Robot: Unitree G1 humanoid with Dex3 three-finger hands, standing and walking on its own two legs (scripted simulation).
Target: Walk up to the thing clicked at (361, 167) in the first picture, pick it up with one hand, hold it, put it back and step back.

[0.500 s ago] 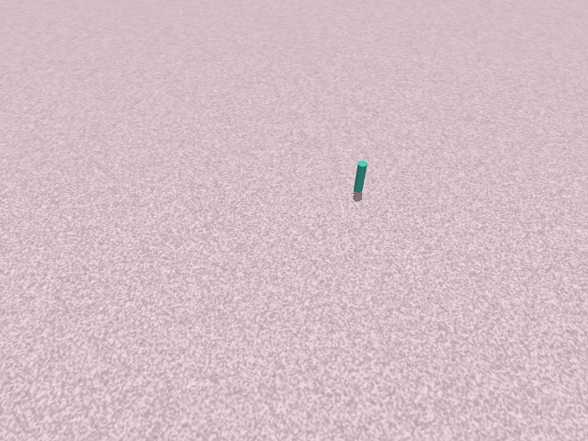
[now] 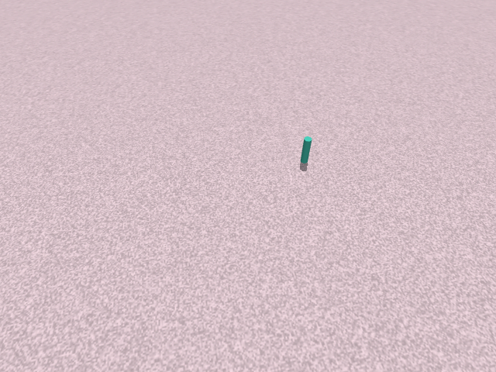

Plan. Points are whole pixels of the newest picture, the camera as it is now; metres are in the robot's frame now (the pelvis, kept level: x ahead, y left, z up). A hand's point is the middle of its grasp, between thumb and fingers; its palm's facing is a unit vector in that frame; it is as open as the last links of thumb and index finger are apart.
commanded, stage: stand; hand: left
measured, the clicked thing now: (305, 150) +1.34 -0.28 -0.70
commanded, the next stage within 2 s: walk up in 0.62 s
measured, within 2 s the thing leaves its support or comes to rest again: neither
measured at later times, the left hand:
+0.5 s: hand out of the picture +0.07 +0.25 -0.16, palm faces -0.02 -0.94 -0.33, open 7.3 cm
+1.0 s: hand (154, 347) +0.20 +0.20 -0.15, palm faces -0.16 -0.89 -0.43, open 7.3 cm
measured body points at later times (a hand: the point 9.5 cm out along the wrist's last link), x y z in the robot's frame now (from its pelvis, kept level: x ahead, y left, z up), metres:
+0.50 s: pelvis +0.00 +0.00 +0.00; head +0.01 +0.00 +0.45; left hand +0.07 +0.30 -0.14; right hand +0.08 -0.30 -0.13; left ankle +0.00 +0.11 -0.75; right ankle +0.00 -0.13 -0.75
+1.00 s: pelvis +0.08 -0.09 -0.03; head +0.08 -0.11 +0.41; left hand +0.20 +0.25 -0.12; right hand +0.07 -0.44 -0.15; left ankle +0.00 +0.10 -0.72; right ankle +0.13 -0.22 -0.75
